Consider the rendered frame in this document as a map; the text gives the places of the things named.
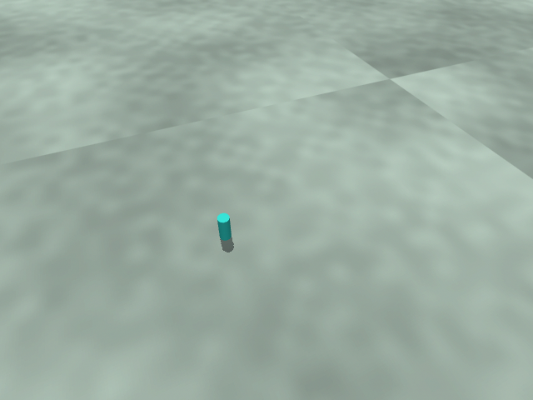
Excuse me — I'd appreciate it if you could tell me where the can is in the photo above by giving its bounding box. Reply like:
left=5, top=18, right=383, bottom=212
left=217, top=213, right=232, bottom=241

